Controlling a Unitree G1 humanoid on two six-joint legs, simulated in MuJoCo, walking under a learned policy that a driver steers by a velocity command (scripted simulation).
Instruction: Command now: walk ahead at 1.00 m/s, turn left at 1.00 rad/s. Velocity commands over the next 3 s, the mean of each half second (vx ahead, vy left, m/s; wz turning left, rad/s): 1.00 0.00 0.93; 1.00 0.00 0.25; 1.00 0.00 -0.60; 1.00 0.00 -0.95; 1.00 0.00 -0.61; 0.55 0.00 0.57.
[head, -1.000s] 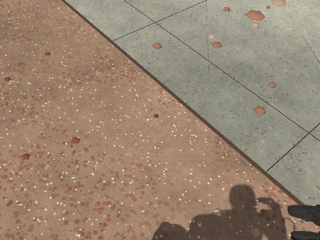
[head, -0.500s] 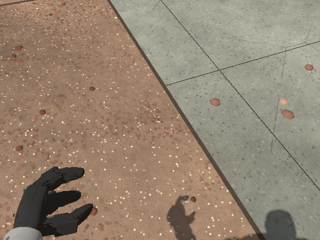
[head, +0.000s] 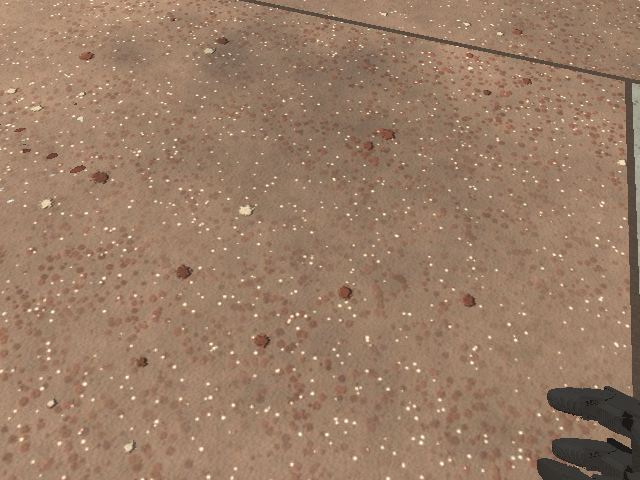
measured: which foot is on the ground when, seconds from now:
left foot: up 0.00-0.02, down 0.04-0.46, up 0.48-0.92, down 0.94-1.00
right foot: down 0.00-0.04, up 0.06-0.44, down 0.46-0.92, up 0.94-1.00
